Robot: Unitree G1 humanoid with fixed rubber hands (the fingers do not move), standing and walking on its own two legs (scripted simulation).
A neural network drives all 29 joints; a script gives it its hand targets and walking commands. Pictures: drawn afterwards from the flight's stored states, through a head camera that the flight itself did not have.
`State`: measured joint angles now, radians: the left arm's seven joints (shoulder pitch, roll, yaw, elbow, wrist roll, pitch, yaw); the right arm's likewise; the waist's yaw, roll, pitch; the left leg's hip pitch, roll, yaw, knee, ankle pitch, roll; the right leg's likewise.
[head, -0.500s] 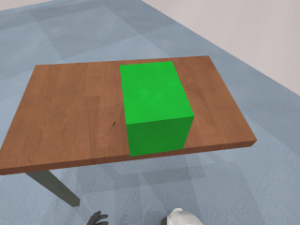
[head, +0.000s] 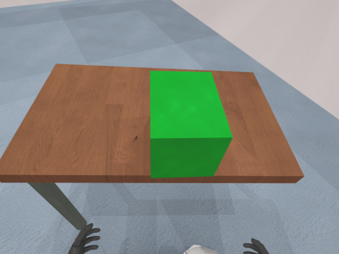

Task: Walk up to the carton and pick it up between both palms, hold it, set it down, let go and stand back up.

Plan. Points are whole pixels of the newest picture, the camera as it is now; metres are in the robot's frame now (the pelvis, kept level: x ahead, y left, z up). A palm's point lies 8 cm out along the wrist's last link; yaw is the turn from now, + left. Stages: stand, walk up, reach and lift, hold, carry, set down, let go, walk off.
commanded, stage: walk up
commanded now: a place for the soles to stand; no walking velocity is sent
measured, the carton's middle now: (181, 123) +0.46 -0.02 +0.03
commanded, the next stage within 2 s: none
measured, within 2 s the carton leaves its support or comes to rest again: neither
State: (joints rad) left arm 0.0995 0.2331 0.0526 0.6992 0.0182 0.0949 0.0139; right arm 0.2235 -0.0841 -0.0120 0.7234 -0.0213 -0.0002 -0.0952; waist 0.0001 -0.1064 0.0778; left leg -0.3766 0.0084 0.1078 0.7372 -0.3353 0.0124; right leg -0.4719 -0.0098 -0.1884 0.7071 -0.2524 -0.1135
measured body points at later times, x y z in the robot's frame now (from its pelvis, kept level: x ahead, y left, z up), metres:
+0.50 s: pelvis -0.04 -0.05 +0.03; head -0.05 -0.08 +0.48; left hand +0.02 +0.18 -0.09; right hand +0.05 -0.29 -0.11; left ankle +0.01 +0.10 -0.67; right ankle -0.08 -0.15 -0.71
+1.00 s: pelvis -0.04 -0.02 +0.03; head -0.05 -0.01 +0.48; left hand +0.03 +0.19 -0.11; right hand +0.06 -0.24 -0.09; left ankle +0.00 +0.05 -0.71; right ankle -0.08 -0.15 -0.71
